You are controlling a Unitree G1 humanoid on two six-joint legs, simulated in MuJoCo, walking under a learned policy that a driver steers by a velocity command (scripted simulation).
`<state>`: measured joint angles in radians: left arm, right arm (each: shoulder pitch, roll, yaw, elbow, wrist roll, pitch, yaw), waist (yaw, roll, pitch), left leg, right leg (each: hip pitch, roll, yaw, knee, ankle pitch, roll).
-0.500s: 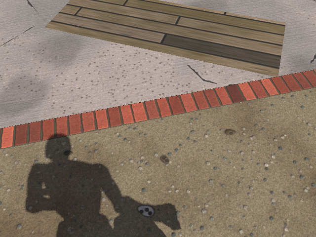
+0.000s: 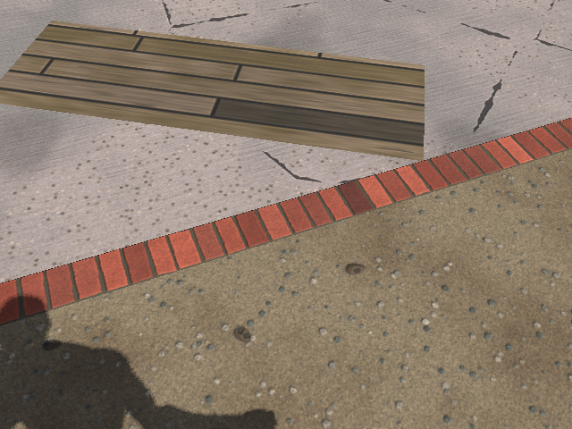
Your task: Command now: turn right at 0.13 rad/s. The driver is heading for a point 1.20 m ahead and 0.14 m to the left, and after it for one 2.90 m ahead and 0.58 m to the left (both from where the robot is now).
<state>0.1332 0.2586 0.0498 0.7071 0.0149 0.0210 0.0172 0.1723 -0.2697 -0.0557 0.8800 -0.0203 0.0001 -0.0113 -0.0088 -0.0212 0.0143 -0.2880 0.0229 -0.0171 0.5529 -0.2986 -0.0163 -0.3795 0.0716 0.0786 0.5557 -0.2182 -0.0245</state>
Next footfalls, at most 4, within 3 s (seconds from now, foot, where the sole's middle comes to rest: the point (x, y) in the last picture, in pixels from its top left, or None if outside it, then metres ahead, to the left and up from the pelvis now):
1.36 left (237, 426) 0.50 0.12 -0.77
1.90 right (333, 304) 0.82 -0.12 -0.77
2.44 left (237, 232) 1.06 0.15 -0.77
2.86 right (271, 180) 1.38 0.05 -0.88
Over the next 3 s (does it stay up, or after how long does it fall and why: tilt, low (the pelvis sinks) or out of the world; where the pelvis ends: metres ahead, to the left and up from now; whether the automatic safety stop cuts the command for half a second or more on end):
stays up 1.22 0.09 -0.11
